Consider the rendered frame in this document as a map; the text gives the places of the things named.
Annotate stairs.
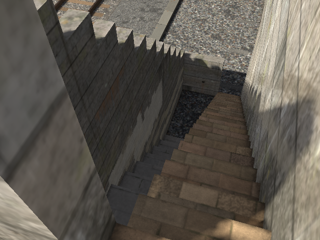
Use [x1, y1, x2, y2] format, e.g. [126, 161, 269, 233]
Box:
[127, 92, 272, 240]

